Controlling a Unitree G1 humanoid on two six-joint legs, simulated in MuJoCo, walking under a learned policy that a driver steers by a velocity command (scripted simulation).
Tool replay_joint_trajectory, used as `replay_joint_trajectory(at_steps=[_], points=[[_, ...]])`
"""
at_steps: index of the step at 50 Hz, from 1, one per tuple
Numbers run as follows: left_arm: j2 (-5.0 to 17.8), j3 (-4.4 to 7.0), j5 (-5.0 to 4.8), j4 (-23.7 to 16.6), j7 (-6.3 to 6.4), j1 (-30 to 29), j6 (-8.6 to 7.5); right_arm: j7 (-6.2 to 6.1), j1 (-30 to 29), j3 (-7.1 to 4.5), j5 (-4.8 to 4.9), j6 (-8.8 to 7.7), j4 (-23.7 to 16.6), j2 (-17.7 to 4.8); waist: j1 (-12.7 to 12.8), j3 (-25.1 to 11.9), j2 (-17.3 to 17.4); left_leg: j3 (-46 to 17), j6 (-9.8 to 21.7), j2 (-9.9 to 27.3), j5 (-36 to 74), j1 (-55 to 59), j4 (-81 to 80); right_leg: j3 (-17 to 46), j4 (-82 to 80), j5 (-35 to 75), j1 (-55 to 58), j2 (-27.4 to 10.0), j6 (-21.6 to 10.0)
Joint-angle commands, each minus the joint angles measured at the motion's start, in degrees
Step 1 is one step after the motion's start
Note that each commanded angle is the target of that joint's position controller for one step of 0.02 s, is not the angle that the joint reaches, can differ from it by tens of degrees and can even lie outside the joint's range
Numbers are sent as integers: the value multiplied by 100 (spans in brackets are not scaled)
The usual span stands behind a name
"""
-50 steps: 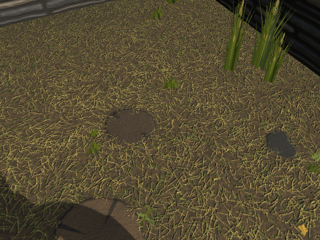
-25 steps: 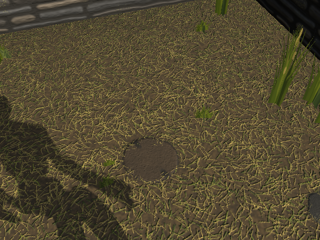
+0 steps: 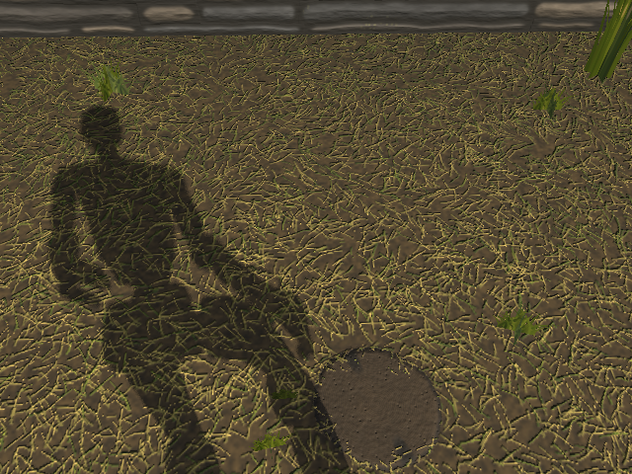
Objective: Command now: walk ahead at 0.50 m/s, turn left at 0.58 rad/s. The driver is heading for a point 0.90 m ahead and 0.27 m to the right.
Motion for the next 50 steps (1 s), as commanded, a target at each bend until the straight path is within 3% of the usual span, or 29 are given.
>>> replay_joint_trajectory(at_steps=[1,3,5,7,10,12,13,14,15,16,17,18,19,20,22,24,27,30,35,37,38,39,40,41,42,43,44,47,50], points=[[396,95,86,-389,41,-126,57,-141,-163,-220,18,-111,-479,-1011,185,-288,202,-1394,1018,1425,1625,13,-1004,-100,-1070,851,-203,10,225],[281,40,71,-515,9,-553,49,-182,-13,-226,44,-67,-464,-1020,9,-224,370,-1131,779,1144,1342,-178,-917,-157,-2059,1730,64,226,239],[220,-6,12,-594,-55,-821,22,-186,175,-200,40,-42,-401,-949,-165,-236,526,-1043,614,1107,971,-173,-897,-255,-2757,2468,340,382,201],[256,-27,-31,-623,-131,-967,-20,-173,419,-151,32,-61,-257,-819,-321,-210,615,-1112,564,1288,667,126,-852,-235,-3032,2846,400,344,98],[445,-12,-48,-744,-220,-1159,-69,-176,649,-140,-14,-42,-129,-857,-369,-99,681,-1313,515,1719,1104,1089,-504,-236,-3239,2214,-74,319,-214],[580,17,-66,-741,-257,-970,-88,-198,627,-164,-45,-5,-104,-971,-217,-120,759,-1257,397,1887,2149,1591,-186,-338,-3308,1582,-28,397,-467],[691,72,-64,-644,-263,-576,-93,-207,503,-167,-50,11,-133,-1014,22,-348,786,-1072,303,1798,3249,1698,255,-492,-3404,1447,485,570,-616],[873,169,-39,-416,-261,188,-91,-212,379,-133,-69,28,-182,-974,404,-864,691,-786,176,1538,4034,1591,1140,-522,-3432,1679,1512,657,-820],[1128,231,12,-244,-263,1147,-73,-225,320,-53,-140,29,-309,-845,775,-1637,242,-539,14,1249,3083,737,2615,460,-3258,2030,3053,-76,-1193],[1561,363,11,-113,-300,1666,-18,-168,1057,70,-92,-77,-352,-406,512,-2251,-1349,-123,-521,290,-206,-1571,4752,3069,-3676,1052,5104,-1247,-2205],[1105,244,-167,-79,-338,1657,26,-126,838,79,-87,-192,-380,-654,622,-2114,-1279,-568,-500,309,-2132,-2611,5222,4188,-4398,-204,5397,-1330,-2172],[824,162,-170,-198,-308,1249,57,-81,192,12,48,-282,-541,-937,672,-1195,-779,-645,-441,625,-1723,-3116,5378,3537,-4490,-532,4727,-1195,-1890],[756,131,-76,-322,-285,948,96,-77,-236,37,44,-345,-638,-903,609,-748,-174,-528,-407,824,-1317,-3015,5122,2945,-4598,-143,3934,-957,-1745],[673,96,-43,-370,-274,775,116,-87,-410,16,-58,-380,-696,-864,464,-407,89,-456,-446,971,-1076,-2895,4669,2542,-4702,441,3291,-774,-1721],[594,50,-12,-416,-237,711,120,-117,-300,-9,-171,-352,-740,-774,204,-438,-146,-411,-557,1131,-846,-2342,3992,2088,-4847,1365,2747,-480,-1686],[702,86,-63,-419,-175,809,128,-151,-327,11,-176,-284,-789,-652,149,-450,-289,-287,-725,1129,-791,-2245,3440,1792,-4918,1859,2470,-394,-1731],[933,172,-116,-396,-58,1039,171,-179,-927,76,-171,-246,-982,-503,298,-322,-250,-197,-925,1008,180,-2132,2264,1410,-4976,2013,2105,-184,-1589],[928,189,-159,-352,9,1339,265,-122,-1495,123,-119,-293,-1132,-401,515,-291,-359,-155,-981,748,1191,-1617,1228,1224,-4869,1822,1854,49,-1359],[874,197,-178,-321,65,1706,408,-15,-1941,69,-23,-405,-1322,-617,576,-274,-459,-325,-889,561,949,-1275,466,1896,-4284,1454,2425,-159,-1229],[887,216,-160,-394,82,1573,446,-11,-1582,2,-5,-466,-1248,-769,315,-354,-608,-289,-710,580,639,-735,215,2110,-3896,1632,2517,-183,-1122],[767,176,-140,-463,73,1476,447,-46,-1077,-76,-40,-489,-1125,-919,45,-626,-590,-271,-533,683,666,62,50,1989,-3412,1886,2361,42,-971],[493,75,-76,-596,43,1351,417,-96,-244,-163,-137,-505,-1031,-1189,-363,-1328,-284,-871,-174,1434,534,1449,293,1615,-2138,1605,1763,327,-779],[110,-43,-165,-731,46,2027,353,-127,488,-296,-212,-417,-890,-1678,-276,-2218,1147,-2962,693,2738,-211,3527,182,745,-289,-239,-78,1126,-368],[439,-32,-216,-766,49,2158,330,-85,582,-238,-77,-352,-803,-1374,-234,-2178,1783,-4270,912,3202,-1292,3576,-245,612,725,-1650,-1067,839,-292],[868,88,-231,-743,43,1767,354,-89,281,-121,-52,-324,-885,-949,-307,-1338,1079,-3599,678,2940,-1635,2856,-389,673,1134,-1210,-1375,550,-250],[891,110,-185,-805,43,1387,393,-93,8,-61,-85,-286,-921,-789,-264,-812,636,-2771,478,2671,-1187,2135,-482,461,1164,-763,-1299,355,-204],[820,122,-131,-887,27,1176,408,-80,-225,-16,-109,-265,-881,-671,-142,-425,523,-2218,411,2430,-655,1498,-673,392,924,-447,-1188,209,-176],[508,103,-174,-999,-54,1155,507,-65,-443,6,-133,-303,-779,-599,112,-192,791,-1201,374,2116,118,656,-1122,240,553,-28,-767,-89,-139],[397,65,-132,-1212,-81,873,544,-72,-397,-78,-115,-353,-651,-830,130,-158,576,-618,520,2192,808,637,-1339,219,32,507,-958,-182,-28]])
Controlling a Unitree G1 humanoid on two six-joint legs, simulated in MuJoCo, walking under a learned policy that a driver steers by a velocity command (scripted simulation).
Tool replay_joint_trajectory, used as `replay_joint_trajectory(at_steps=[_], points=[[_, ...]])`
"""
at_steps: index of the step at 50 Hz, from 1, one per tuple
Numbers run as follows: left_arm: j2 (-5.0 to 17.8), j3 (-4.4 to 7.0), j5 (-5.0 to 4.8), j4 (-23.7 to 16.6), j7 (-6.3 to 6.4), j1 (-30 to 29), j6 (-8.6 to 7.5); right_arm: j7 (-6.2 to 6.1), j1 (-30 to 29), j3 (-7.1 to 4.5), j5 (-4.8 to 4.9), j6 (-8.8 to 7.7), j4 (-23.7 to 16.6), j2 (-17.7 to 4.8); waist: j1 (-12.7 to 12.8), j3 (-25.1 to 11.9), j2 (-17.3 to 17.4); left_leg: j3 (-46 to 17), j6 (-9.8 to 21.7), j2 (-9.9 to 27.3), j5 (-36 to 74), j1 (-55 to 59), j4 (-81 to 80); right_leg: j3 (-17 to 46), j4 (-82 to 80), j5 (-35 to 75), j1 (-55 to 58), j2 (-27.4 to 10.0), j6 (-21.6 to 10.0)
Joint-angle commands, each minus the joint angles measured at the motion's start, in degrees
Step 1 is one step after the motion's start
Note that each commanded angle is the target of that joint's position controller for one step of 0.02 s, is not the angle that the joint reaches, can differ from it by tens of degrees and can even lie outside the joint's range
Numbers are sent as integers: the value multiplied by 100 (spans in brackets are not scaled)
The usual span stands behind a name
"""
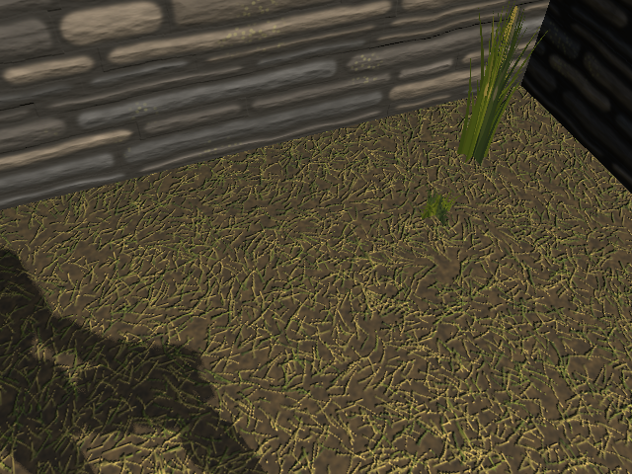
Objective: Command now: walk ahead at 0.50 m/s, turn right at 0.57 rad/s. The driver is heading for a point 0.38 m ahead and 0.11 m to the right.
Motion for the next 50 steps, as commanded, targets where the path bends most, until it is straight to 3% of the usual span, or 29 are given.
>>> replay_joint_trajectory(at_steps=[1,6,10,12,13,14,15,16,17,18,19,20,22,24,28,32,35,36,37,38,39,40,42,44,50], points=[[109,2,22,-523,-50,-96,-38,-19,-271,-209,3,-114,-294,-850,96,36,759,-986,1016,1668,1196,391,-1122,238,-448,683,-698,-346,89],[-11,-81,20,-765,-219,-938,-119,-53,-40,-243,59,-21,-119,-1073,-214,197,629,-43,758,1513,1547,614,-1067,-194,-2014,1898,-317,-178,-38],[82,-58,2,-1060,-336,-1388,-103,-56,224,-307,175,112,32,-1294,-265,336,686,232,589,1759,2184,1283,-733,-477,-2603,1331,-263,-10,-299],[282,47,39,-1090,-350,-1122,-72,-95,209,-358,212,188,26,-1474,-4,58,876,473,459,1765,4064,1491,43,-804,-2710,704,391,356,-534],[476,164,45,-975,-335,-553,-51,-120,183,-371,225,236,15,-1532,353,-283,890,626,367,1680,4849,1423,901,-949,-2880,631,1181,610,-697],[789,351,25,-717,-264,421,-22,-149,191,-318,215,251,-9,-1413,857,-785,736,789,178,1476,4702,799,2158,-905,-3190,1009,2656,812,-922],[1295,481,33,-606,-122,1076,35,-134,427,-139,-25,203,-145,-944,937,-1347,-341,785,-104,1128,1681,-872,4083,768,-3145,1882,4467,-342,-1324],[1686,438,115,-841,-134,665,-40,-46,853,57,-95,38,-422,-475,314,-2162,-1280,-140,-396,-17,-2636,-2826,5822,4015,-3943,1875,5727,-1735,-2462],[1109,299,143,-885,-178,761,-94,14,228,-81,149,-68,-352,-1132,828,-2324,-332,-912,-353,267,-2345,-3123,6173,3687,-4177,2419,5583,-1709,-2295],[863,207,159,-786,-188,527,-146,26,-44,-80,268,-89,-435,-1141,711,-1525,-228,-776,-307,490,-1905,-3300,5958,2598,-4068,3451,4899,-1518,-2073],[665,149,101,-749,-185,238,-169,-27,-84,-50,167,-70,-358,-1047,487,-1040,246,-719,-317,745,-1535,-3127,5501,1849,-4018,3937,4093,-1188,-1809],[536,110,105,-769,-168,-66,-166,-70,-122,-73,66,-17,-323,-1054,307,-764,229,-697,-347,869,-1347,-2823,5123,1446,-4134,4126,3402,-983,-1661],[518,78,204,-775,-144,-378,-184,-101,122,-81,69,168,-230,-978,-4,-688,104,-667,-415,879,-1097,-2116,4839,1027,-4438,4546,2496,-823,-1619],[570,87,208,-653,-108,-436,-238,-143,248,-39,22,270,-174,-790,-110,-699,60,-599,-537,793,-725,-1942,4366,662,-4567,4969,2232,-734,-1654],[501,51,180,-419,0,-467,-166,-131,-209,46,-5,287,-249,-569,23,-695,-111,-577,-567,718,400,-1762,2903,141,-4562,4667,2293,-448,-1385],[479,17,202,-136,13,-275,-80,-46,-670,42,36,270,-339,-623,263,-619,-163,-607,-494,573,853,-1462,1900,298,-4469,4003,2560,-563,-1309],[389,-35,147,30,-6,-349,-44,-1,-675,-5,-19,248,-357,-694,163,-501,-191,-571,-269,450,630,-1143,1175,549,-4036,3454,2654,-626,-1178],[311,-70,109,76,-1,-363,-41,6,-508,-19,-63,223,-299,-703,29,-516,-113,-546,-149,416,1280,-691,585,549,-3817,2974,2565,-469,-986],[182,-113,187,125,4,-99,-77,-24,-480,-64,-115,199,-301,-940,137,-628,220,-933,-8,790,3045,-110,446,453,-3560,2265,2417,-141,-684],[104,-125,311,221,-7,554,-130,-68,-630,-98,-152,211,-380,-1210,580,-877,818,-1398,391,1349,4271,630,803,270,-3349,940,1946,277,-406],[-13,-172,309,334,35,683,-109,-81,-658,-17,-122,281,-339,-800,516,-1108,1211,-1621,832,1537,3931,761,857,102,-3279,-39,1840,400,-172],[89,-171,289,303,60,426,-34,-58,-764,51,-42,338,-333,-534,419,-1009,1210,-1680,875,1459,3222,564,775,70,-3417,-171,1890,353,-71],[231,-125,214,343,102,185,153,14,-967,60,-11,389,-362,-546,330,-700,925,-1372,593,1076,2015,155,748,75,-3616,120,1962,360,-127],[284,-104,221,355,111,99,278,58,-972,39,-10,350,-313,-640,280,-561,771,-1166,410,900,1725,-32,782,142,-3721,369,2092,322,-192],[178,-100,198,597,157,150,252,1,-1015,49,11,343,-94,-555,204,-641,526,-989,407,764,2264,261,1009,167,-3730,1021,2253,250,-157]])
